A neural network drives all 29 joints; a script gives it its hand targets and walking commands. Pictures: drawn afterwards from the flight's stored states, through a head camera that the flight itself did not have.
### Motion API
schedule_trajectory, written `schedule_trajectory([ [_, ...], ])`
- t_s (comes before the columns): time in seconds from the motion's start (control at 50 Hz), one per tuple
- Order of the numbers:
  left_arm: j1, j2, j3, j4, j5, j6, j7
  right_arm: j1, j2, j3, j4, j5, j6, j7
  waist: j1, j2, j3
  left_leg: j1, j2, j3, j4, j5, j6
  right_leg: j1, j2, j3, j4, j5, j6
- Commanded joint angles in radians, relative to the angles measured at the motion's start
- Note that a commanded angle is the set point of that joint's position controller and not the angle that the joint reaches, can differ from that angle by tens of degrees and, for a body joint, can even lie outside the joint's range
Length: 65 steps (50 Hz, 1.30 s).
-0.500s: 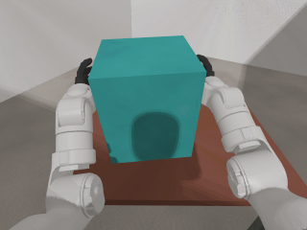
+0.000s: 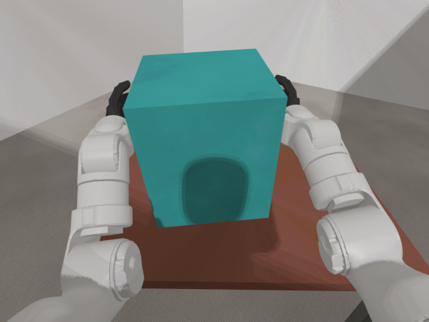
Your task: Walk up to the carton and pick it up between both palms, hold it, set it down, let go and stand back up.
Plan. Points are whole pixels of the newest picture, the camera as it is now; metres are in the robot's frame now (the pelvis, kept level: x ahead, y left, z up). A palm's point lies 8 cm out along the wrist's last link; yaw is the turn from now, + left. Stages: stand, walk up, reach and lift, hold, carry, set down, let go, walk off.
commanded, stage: hold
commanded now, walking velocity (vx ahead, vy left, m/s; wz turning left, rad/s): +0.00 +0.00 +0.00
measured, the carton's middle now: (206, 138) +0.37 +0.00 +0.22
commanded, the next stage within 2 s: set down in 0.40 s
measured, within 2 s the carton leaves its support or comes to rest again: neither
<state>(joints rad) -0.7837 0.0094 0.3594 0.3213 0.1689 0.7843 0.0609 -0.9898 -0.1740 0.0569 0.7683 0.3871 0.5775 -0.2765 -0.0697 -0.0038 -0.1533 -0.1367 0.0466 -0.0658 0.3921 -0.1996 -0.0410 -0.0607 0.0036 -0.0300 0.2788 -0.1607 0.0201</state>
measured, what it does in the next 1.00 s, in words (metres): stands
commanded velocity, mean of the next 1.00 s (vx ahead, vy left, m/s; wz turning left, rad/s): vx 0.00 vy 0.00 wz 0.00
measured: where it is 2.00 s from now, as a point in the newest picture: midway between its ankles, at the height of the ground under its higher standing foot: outside the picture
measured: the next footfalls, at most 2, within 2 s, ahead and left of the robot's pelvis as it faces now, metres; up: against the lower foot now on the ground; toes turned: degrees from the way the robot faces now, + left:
none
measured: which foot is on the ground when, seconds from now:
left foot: down 0.00-1.00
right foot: down 0.00-1.00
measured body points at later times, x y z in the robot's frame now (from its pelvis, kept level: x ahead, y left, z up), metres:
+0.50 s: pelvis +0.01 +0.00 +0.00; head -0.07 +0.02 +0.44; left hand +0.38 +0.16 +0.25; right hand +0.39 -0.15 +0.26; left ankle +0.01 +0.14 -0.75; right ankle +0.00 -0.13 -0.75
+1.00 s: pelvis -0.01 +0.00 +0.00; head -0.06 +0.03 +0.45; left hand +0.38 +0.16 +0.20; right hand +0.38 -0.14 +0.18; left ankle +0.01 +0.14 -0.75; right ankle +0.00 -0.13 -0.75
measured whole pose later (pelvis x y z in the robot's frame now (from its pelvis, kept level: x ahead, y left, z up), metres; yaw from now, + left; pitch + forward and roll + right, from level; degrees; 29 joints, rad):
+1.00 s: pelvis -0.01 +0.00 +0.00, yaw +1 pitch -8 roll -1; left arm -0.75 -0.04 0.39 0.41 0.30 0.51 -0.01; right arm -0.79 -0.03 -0.14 0.83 0.09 0.20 -0.16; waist -0.06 -0.05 0.02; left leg -0.03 0.02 -0.07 0.33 -0.16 -0.03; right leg 0.03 -0.02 -0.04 0.27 -0.15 0.03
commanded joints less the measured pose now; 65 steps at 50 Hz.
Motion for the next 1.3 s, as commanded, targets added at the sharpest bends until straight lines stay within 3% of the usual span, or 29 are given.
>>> schedule_trajectory([
  [0.0,-0.847,-0.586,-0.515,-0.165,-0.169,-0.067,-0.149,-0.785,0.765,0.225,-0.425,0.164,-0.044,0.109,-0.015,0.055,-0.358,0.116,-0.108,0.041,-0.008,0.288,-0.032,0.113,0.092,0.010,-0.002,0.248,0.049],
  [0.16,-0.825,-0.600,-0.545,-0.217,-0.170,-0.056,-0.147,-0.750,0.760,0.237,-0.453,0.162,-0.039,0.113,-0.023,0.082,-0.367,0.128,-0.104,0.036,-0.009,0.343,-0.048,0.135,0.100,0.005,0.003,0.286,0.040],
  [0.38,-0.811,-0.587,-0.544,-0.237,-0.169,-0.048,-0.145,-0.748,0.768,0.269,-0.491,0.159,-0.039,0.113,-0.008,0.045,-0.377,0.152,-0.103,0.041,-0.003,0.359,-0.044,0.134,0.101,0.001,0.005,0.311,0.046],
  [0.4,-0.820,-0.617,-0.604,-0.318,-0.184,-0.051,-0.150,-0.726,0.727,0.276,-0.497,0.141,-0.047,0.105,-0.049,0.051,-0.381,0.195,-0.113,0.039,0.006,0.398,-0.019,0.144,0.102,-0.003,0.014,0.350,0.027],
  [0.44,-0.824,-0.606,-0.596,-0.325,-0.174,-0.057,-0.158,-0.728,0.709,0.267,-0.517,0.121,-0.065,0.094,-0.059,0.050,-0.366,0.211,-0.111,0.039,0.009,0.409,-0.021,0.139,0.102,-0.003,0.012,0.371,0.026],
  [0.5,-0.806,-0.593,-0.573,-0.288,-0.151,-0.072,-0.171,-0.739,0.713,0.257,-0.527,0.092,-0.094,0.090,-0.052,0.032,-0.342,0.191,-0.116,0.052,-0.010,0.344,-0.011,0.155,0.088,-0.003,0.008,0.350,0.034],
  [0.54,-0.811,-0.586,-0.537,-0.240,-0.122,-0.092,-0.186,-0.740,0.714,0.232,-0.485,0.059,-0.120,0.099,-0.044,0.037,-0.289,0.175,-0.113,0.057,-0.030,0.288,-0.004,0.147,0.078,-0.008,-0.001,0.285,0.030],
  [0.66,-0.765,-0.511,-0.379,-0.004,-0.005,-0.195,-0.229,-0.707,0.723,0.109,-0.318,-0.112,-0.256,0.160,0.004,-0.017,-0.186,0.134,-0.109,0.083,-0.088,0.132,0.029,0.132,0.048,-0.030,-0.023,0.118,0.041],
  [0.72,-0.710,-0.508,-0.327,0.052,0.039,-0.238,-0.246,-0.678,0.702,0.060,-0.263,-0.191,-0.333,0.189,0.023,-0.029,-0.172,0.144,-0.106,0.094,-0.115,0.112,0.037,0.148,0.050,-0.046,-0.028,0.094,0.049],
  [0.82,-0.655,-0.542,-0.338,0.075,0.045,-0.282,-0.247,-0.665,0.669,0.028,-0.262,-0.255,-0.436,0.215,0.013,-0.020,-0.176,0.203,-0.107,0.111,-0.108,0.162,0.029,0.157,0.055,-0.072,-0.032,0.127,0.056],
  [0.9,-0.647,-0.593,-0.417,0.044,0.012,-0.318,-0.224,-0.710,0.655,0.046,-0.333,-0.263,-0.513,0.224,-0.012,-0.018,-0.269,0.249,-0.101,0.102,-0.080,0.226,0.015,0.144,0.064,-0.088,-0.034,0.155,0.048],
  [1.0,-0.684,-0.673,-0.544,-0.017,-0.043,-0.371,-0.163,-0.754,0.668,0.090,-0.407,-0.250,-0.568,0.228,-0.024,0.024,-0.387,0.299,-0.090,0.085,-0.034,0.324,-0.021,0.094,0.070,-0.098,-0.025,0.180,0.025],
  [1.04,-0.716,-0.690,-0.574,-0.036,-0.057,-0.388,-0.144,-0.726,0.676,0.084,-0.384,-0.255,-0.571,0.229,-0.040,0.052,-0.405,0.303,-0.083,0.076,-0.026,0.315,-0.037,0.065,0.069,-0.105,-0.023,0.172,0.018],
  [1.1,-0.686,-0.684,-0.568,-0.004,-0.046,-0.387,-0.127,-0.660,0.665,0.067,-0.301,-0.256,-0.556,0.234,-0.038,0.070,-0.355,0.287,-0.083,0.079,-0.040,0.272,-0.051,0.046,0.066,-0.100,-0.027,0.145,0.008],
  [1.16,-0.632,-0.662,-0.531,0.026,-0.020,-0.371,-0.129,-0.604,0.655,0.058,-0.236,-0.264,-0.536,0.239,-0.025,0.062,-0.287,0.254,-0.087,0.087,-0.057,0.230,-0.038,0.056,0.060,-0.090,-0.027,0.142,0.012],
  [1.28,-0.503,-0.626,-0.505,-0.002,0.005,-0.345,-0.149,-0.531,0.656,0.136,-0.275,-0.210,-0.524,0.223,-0.004,0.035,-0.269,0.260,-0.097,0.083,-0.019,0.416,-0.032,0.160,0.067,-0.070,-0.002,0.375,0.037],
])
